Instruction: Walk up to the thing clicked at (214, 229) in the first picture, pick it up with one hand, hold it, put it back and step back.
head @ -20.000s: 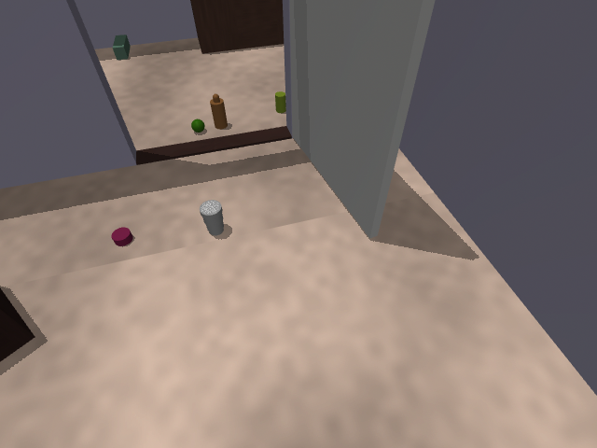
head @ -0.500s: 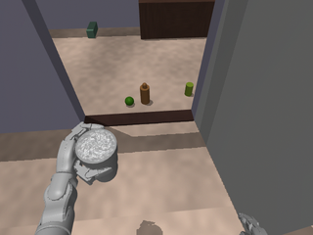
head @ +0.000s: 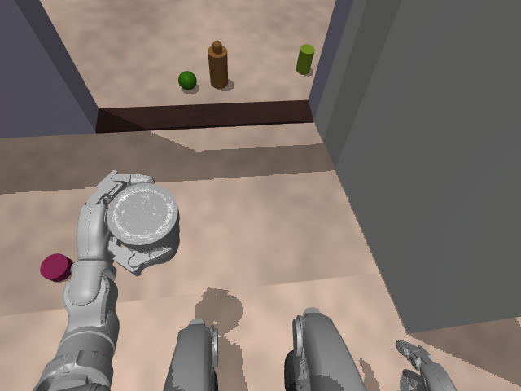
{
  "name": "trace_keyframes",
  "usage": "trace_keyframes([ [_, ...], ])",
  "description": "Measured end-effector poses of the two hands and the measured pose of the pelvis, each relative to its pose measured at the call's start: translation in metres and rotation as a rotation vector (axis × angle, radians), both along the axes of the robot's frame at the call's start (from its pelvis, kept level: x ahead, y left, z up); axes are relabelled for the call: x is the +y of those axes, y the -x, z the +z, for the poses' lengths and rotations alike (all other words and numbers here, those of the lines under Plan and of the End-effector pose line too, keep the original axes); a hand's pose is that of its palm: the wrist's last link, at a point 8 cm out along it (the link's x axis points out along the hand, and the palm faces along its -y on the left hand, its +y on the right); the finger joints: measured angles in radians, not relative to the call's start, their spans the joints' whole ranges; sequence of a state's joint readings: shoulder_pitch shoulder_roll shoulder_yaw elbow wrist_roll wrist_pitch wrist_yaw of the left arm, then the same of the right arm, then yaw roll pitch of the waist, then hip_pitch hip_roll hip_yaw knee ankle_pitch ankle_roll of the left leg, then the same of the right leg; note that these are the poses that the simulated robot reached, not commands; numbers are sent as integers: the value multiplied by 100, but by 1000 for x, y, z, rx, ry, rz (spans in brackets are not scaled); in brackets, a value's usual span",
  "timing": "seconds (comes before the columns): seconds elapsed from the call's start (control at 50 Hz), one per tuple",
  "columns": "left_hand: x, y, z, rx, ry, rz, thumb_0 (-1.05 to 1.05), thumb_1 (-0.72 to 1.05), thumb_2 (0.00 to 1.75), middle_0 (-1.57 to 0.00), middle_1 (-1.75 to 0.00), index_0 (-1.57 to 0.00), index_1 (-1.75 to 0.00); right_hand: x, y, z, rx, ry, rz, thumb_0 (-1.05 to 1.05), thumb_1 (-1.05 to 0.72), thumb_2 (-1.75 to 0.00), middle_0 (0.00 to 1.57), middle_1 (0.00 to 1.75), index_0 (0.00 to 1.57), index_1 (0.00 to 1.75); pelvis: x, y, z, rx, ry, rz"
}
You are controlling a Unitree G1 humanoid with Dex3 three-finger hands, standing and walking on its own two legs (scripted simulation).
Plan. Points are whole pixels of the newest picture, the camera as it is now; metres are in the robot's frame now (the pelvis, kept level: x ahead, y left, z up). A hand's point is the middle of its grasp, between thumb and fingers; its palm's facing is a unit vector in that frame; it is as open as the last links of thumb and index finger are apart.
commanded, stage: crouch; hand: left
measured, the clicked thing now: (152, 231) +0.38 +0.17 -0.05
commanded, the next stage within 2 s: lower in 1.22 s
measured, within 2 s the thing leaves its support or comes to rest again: neither
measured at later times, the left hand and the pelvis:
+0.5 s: hand (167, 251) +0.41 +0.18 -0.24, palm faces +0.04 -1.00 -0.02, open 11.9 cm; pelvis -0.05 +0.00 -0.20, yaw -1 degrees
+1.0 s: hand (176, 253) +0.43 +0.18 -0.34, palm faces +0.01 -1.00 -0.02, open 11.9 cm; pelvis -0.06 +0.01 -0.27, yaw -5 degrees
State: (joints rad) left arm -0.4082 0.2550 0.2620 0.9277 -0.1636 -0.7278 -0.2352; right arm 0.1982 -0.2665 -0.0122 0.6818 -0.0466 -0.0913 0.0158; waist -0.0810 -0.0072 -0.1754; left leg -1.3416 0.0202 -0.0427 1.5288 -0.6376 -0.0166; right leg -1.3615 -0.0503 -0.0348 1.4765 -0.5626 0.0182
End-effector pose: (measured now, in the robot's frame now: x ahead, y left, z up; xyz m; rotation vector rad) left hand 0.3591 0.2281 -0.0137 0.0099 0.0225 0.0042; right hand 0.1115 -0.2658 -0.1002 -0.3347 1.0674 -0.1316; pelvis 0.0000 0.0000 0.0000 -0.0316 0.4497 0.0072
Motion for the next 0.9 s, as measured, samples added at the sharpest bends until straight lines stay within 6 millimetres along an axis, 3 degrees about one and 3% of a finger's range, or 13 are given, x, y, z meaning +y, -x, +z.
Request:
trace_keyframes([
  [0.2, 6, -14, -96, 10, -6, 35, -1, -60, 104, -66, -96, -60, -100, 9, 18, -98, 88, -29, 27, 0, -91, -91, 20, 30, 20, 30, 1, 20, -83, 101, 8, -2],
  [0.48, 4, -24, -216, 20, -10, 33, -1, -60, 104, -66, -96, -60, -99, 4, 68, -198, 194, -4, 51, 0, -92, -92, 20, 30, 20, 30, 2, 49, -189, 107, 26, -6],
  [0.66, 7, -37, -264, 23, -15, 29, -1, -60, 104, -66, -96, -60, -99, -1, 101, -235, 273, 28, 41, 0, -92, -92, 20, 30, 20, 30, 4, 59, -234, 74, 47, -13],
  [0.9, 7, -52, -311, 32, -2, 20, -1, -60, 104, -66, -96, -60, -99, -2, 117, -252, 343, 71, 74, 0, -92, -91, 20, 30, 20, 30, 9, 60, -265, 44, 87, -28],
])
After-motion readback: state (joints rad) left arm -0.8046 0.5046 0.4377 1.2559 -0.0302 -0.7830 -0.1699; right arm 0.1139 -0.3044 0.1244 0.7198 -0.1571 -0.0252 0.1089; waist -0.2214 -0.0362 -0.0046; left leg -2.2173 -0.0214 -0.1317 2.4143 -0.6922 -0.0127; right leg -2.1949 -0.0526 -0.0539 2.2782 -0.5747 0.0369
